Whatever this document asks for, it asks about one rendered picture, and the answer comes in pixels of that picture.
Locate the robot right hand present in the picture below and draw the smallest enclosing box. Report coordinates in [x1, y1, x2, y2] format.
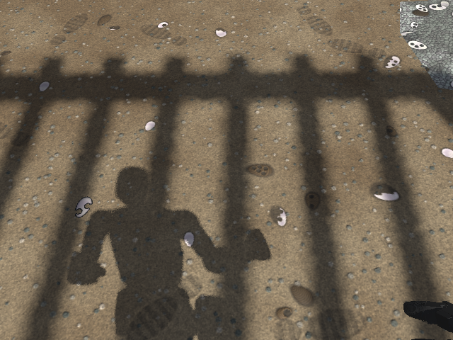
[403, 301, 453, 340]

